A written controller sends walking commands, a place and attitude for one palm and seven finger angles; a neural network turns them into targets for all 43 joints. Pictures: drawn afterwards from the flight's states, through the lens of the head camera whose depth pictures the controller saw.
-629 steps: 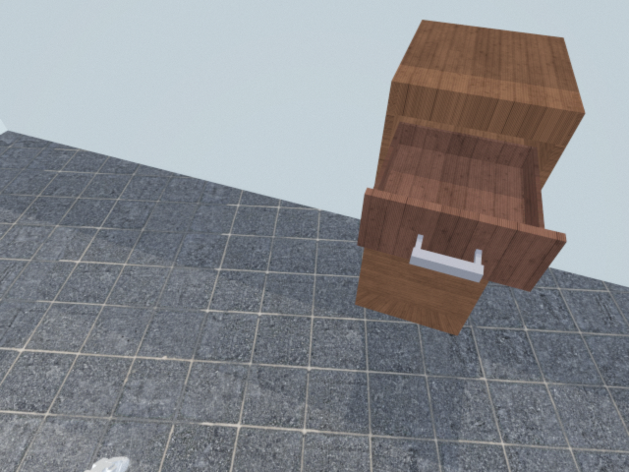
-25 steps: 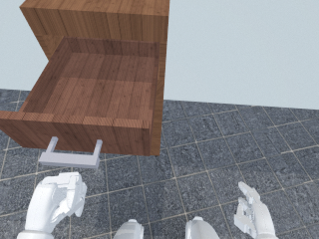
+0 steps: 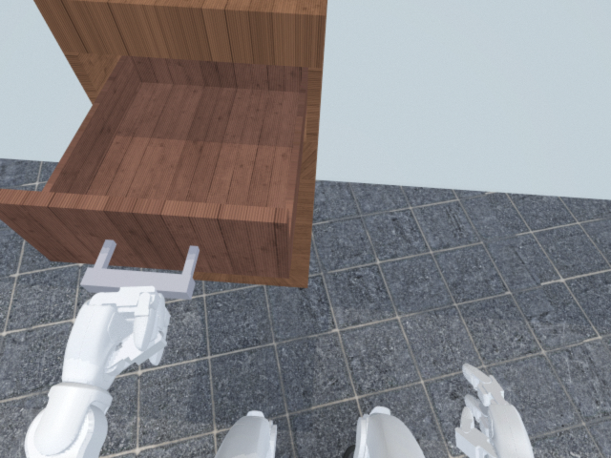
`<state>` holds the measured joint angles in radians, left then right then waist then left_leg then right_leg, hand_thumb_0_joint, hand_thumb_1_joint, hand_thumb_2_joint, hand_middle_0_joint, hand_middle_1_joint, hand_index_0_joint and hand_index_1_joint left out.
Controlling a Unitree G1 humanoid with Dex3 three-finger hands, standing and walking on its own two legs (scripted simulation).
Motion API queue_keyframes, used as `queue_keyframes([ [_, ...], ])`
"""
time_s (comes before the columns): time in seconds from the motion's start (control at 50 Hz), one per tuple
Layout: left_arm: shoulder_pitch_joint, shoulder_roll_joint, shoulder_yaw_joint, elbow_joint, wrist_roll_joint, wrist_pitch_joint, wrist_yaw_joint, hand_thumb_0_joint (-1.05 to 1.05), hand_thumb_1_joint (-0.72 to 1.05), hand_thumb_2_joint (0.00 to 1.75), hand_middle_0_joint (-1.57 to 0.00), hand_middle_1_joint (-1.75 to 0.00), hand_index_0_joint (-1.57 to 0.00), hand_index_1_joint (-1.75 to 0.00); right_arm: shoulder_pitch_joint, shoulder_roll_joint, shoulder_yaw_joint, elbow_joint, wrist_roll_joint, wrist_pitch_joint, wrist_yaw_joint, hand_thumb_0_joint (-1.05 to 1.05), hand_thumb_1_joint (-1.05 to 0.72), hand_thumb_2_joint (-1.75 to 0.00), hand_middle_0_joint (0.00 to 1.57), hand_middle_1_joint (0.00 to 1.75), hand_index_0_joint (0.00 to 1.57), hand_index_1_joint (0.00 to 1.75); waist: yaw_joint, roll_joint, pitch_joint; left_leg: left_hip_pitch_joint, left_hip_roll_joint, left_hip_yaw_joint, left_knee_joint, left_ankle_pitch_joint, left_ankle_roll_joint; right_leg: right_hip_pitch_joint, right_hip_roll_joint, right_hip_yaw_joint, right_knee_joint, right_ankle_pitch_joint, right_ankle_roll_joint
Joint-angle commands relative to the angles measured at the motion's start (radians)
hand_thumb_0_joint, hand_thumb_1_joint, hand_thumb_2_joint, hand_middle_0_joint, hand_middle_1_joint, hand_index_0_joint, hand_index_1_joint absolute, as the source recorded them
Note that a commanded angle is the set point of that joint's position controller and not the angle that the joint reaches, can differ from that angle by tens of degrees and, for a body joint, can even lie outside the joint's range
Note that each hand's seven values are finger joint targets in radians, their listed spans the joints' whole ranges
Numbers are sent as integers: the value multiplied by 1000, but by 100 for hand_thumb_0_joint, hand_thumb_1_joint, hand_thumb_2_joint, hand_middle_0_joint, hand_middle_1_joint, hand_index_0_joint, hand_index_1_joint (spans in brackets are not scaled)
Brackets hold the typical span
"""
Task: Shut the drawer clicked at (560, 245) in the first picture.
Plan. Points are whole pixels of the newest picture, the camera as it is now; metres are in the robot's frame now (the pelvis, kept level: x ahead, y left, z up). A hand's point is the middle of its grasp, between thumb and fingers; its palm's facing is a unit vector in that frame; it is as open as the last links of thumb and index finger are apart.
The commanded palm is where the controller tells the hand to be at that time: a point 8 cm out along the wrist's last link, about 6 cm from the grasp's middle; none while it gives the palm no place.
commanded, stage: push the drawer shut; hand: left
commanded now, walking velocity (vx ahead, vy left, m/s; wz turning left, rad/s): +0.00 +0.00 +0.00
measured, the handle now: (145, 267) +0.33 +0.22 +0.06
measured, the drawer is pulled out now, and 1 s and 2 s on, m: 0.28 0.15 0.03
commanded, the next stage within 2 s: none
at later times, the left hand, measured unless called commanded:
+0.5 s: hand (176, 275) +0.32 +0.18 +0.05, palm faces -0.06 -1.00 -0.05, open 3.0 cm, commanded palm +0.32 +0.23 +0.06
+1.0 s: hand (188, 235) +0.38 +0.18 +0.05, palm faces -0.04 -1.00 -0.06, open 3.0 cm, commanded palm +0.37 +0.23 +0.06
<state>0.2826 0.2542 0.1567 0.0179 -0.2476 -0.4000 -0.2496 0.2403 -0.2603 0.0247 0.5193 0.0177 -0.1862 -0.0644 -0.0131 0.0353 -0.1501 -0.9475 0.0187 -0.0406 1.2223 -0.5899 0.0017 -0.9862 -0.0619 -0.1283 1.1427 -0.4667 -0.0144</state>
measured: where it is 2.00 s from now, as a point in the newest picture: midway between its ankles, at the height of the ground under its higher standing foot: outside the picture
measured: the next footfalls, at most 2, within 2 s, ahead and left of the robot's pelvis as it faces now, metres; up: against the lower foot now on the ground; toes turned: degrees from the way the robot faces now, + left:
none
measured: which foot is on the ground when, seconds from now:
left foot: down 0.00-1.00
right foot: down 0.00-1.00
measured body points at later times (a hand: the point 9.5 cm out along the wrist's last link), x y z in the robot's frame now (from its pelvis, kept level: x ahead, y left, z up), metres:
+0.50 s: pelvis +0.00 +0.01 +0.01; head +0.08 +0.02 +0.45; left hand +0.32 +0.23 +0.06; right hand +0.15 -0.24 -0.08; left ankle +0.00 +0.11 -0.64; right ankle +0.05 -0.12 -0.64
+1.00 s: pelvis +0.01 +0.00 +0.01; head +0.11 +0.01 +0.45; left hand +0.38 +0.23 +0.06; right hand +0.13 -0.25 -0.09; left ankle +0.00 +0.11 -0.64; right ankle +0.05 -0.12 -0.64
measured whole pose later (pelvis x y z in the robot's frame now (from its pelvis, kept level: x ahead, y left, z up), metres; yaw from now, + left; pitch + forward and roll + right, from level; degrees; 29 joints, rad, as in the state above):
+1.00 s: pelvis +0.01 +0.00 +0.01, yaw -1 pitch +19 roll -2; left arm -0.27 0.29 0.21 0.53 -0.19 -0.40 -0.22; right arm 0.25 -0.25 0.03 0.60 0.01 -0.09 -0.04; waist -0.05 0.02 -0.13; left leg -0.91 0.02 -0.01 1.13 -0.56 0.01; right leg -0.97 -0.06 -0.10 1.07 -0.43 -0.01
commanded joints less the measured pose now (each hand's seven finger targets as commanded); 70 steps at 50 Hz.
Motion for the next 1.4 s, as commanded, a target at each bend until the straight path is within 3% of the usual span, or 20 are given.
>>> queue_keyframes([
  [0.0, -264, 123, 56, -172, -19, -37, 12, 0, 90, 90, -140, -160, -140, -160, -13, -134, -57, -137, 11, -55, -10, 0, -90, -90, 20, 30, 20, 30, -60, 10, -243, 88, -27, -6, -214, 195, 20, 224, 48, 73, -180, 41, -2],
  [0.04, -299, 134, 69, -155, -19, -26, 12, 0, 90, 90, -140, -160, -140, -160, -14, -133, -57, -131, 12, -55, -11, 0, -90, -90, 20, 30, 20, 30, -50, 35, -261, 96, -29, -2, -220, 195, 18, 239, 44, 80, -187, 43, -2],
  [0.1, -355, 146, 80, -105, -19, -9, 18, 0, 90, 90, -140, -160, -140, -160, -15, -137, -53, -123, 13, -51, -13, 0, -90, -90, 20, 30, 20, 30, -57, 4, -249, 87, -27, -8, -231, 173, 19, 234, 47, 76, -191, 24, -1],
  [0.22, -460, 131, 61, -56, -5, 3, 30, 0, 90, 90, -140, -160, -140, -160, -11, -135, -49, -115, 13, -42, -7, 0, -90, -90, 20, 30, 20, 30, -53, 50, -263, 138, -27, -12, -261, 201, 12, 229, 46, 65, -188, 65, -5],
  [0.26, -476, 132, 66, -30, -5, 6, 38, 0, 90, 90, -140, -160, -140, -160, -7, -136, -50, -113, 10, -40, -4, 0, -90, -90, 20, 30, 20, 30, -48, 33, -264, 137, -27, -12, -267, 197, 10, 240, 45, 66, -193, 64, -6],
  [0.3, -503, 155, 85, 18, 2, 3, 44, 0, 90, 90, -140, -160, -140, -160, -3, -141, -51, -107, 10, -33, -5, 0, -90, -90, 20, 30, 20, 30, -55, -10, -254, 115, -25, -12, -265, 191, 14, 246, 48, 69, -197, 56, -4],
  [0.38, -583, 120, 47, 32, 14, -12, 49, 0, 90, 90, -140, -160, -140, -160, -2, -137, -53, -102, 9, -26, 0, 0, -90, -90, 20, 30, 20, 30, -55, 33, -265, 153, -25, -11, -277, 207, 7, 235, 45, 69, -192, 79, -7],
  [0.46, -605, 159, 88, 75, 19, -16, 57, 0, 90, 90, -140, -160, -140, -160, 12, -141, -56, -92, 5, -11, 4, 0, -90, -90, 20, 30, 20, 30, -49, 2, -290, 151, -22, -6, -275, 250, 8, 268, 46, 73, -193, 116, -6],
  [0.48, -619, 137, 66, 88, 22, -18, 54, 0, 90, 90, -140, -160, -140, -160, 12, -139, -55, -91, 6, -8, 5, 0, -90, -90, 20, 30, 20, 30, -56, 5, -283, 154, -22, -4, -276, 250, 8, 263, 46, 72, -197, 117, -5],
  [0.52, -676, 156, 76, 121, 29, -21, 52, 0, 90, 90, -140, -160, -140, -160, 17, -142, -53, -82, 7, 1, 3, 0, -90, -90, 20, 30, 20, 30, -62, 13, -272, 151, -20, -7, -278, 247, 7, 248, 48, 71, -190, 115, -7],
  [0.68, -741, 135, 66, 159, 27, -35, 51, 0, 90, 90, -140, -160, -140, -160, 44, -140, -62, -60, 4, 19, 11, 0, -90, -90, 20, 30, 20, 30, -61, 36, -335, 215, -14, -8, -275, 355, -2, 263, 48, 68, -182, 203, -9],
  [0.72, -747, 155, 83, 171, 27, -37, 52, 0, 90, 90, -140, -160, -140, -160, 52, -142, -64, -58, 0, 24, 12, 0, -90, -90, 20, 30, 20, 30, -57, 20, -366, 216, -13, -6, -269, 382, 0, 288, 50, 73, -180, 231, -7],
  [0.82, -810, 193, 120, 241, 34, -51, 55, 0, 90, 90, -140, -160, -140, -160, 57, -140, -62, -43, 0, 41, 12, 0, -90, -90, 20, 30, 20, 30, -63, -7, -343, 173, -16, 6, -264, 365, 6, 315, 51, 85, -185, 244, -5],
  [0.9, -889, 197, 114, 289, 38, -62, 45, 0, 90, 90, -140, -160, -140, -160, 62, -139, -61, -34, 1, 52, 11, 0, -90, -90, 20, 30, 20, 30, -77, 12, -333, 172, -15, 8, -260, 362, 8, 301, 51, 87, -185, 247, -7],
  [0.96, -930, 209, 122, 313, 40, -71, 39, 0, 90, 90, -140, -160, -140, -160, 68, -138, -60, -26, 1, 60, 14, 0, -90, -90, 20, 30, 20, 30, -73, 47, -351, 192, -16, 9, -264, 367, 3, 300, 50, 89, -186, 249, -8],
  [1.04, -1025, 198, 102, 386, 44, -71, 31, 0, 90, 90, -140, -160, -140, -160, 77, -140, -58, -11, 1, 71, 14, 0, -90, -90, 20, 30, 20, 30, -97, 25, -338, 175, -15, 7, -258, 341, 7, 281, 53, 91, -190, 234, -5],
  [1.1, -1113, 231, 122, 434, 43, -79, 26, 0, 90, 90, -140, -160, -140, -160, 88, -145, -56, -2, 0, 75, 9, 0, -90, -90, 20, 30, 20, 30, -108, 3, -334, 149, -16, 7, -253, 301, 14, 278, 54, 99, -194, 204, -3],
  [1.2, -1155, 290, 178, 507, 46, -88, 14, 0, 90, 90, -140, -160, -140, -160, 103, -149, -57, 8, -4, 86, 10, 0, -90, -90, 20, 30, 20, 30, -95, 19, -400, 146, -19, 13, -243, 324, 15, 310, 54, 108, -187, 233, -4],
  [1.32, -1228, 363, 238, 615, 47, -99, -3, 0, 90, 90, -140, -160, -140, -160, 121, -151, -51, 20, -4, 100, 13, 0, -90, -90, 20, 30, 20, 30, -97, 21, -392, 89, -21, 26, -237, 290, 18, 331, 55, 127, -198, 213, -1],
  [1.38, -1282, 355, 225, 656, 50, -105, -11, 0, 90, 90, -140, -160, -140, -160, 128, -151, -50, 24, -6, 106, 16, 0, -90, -90, 20, 30, 20, 30, -113, 29, -384, 78, -20, 28, -234, 271, 20, 311, 55, 131, -201, 195, 2],
])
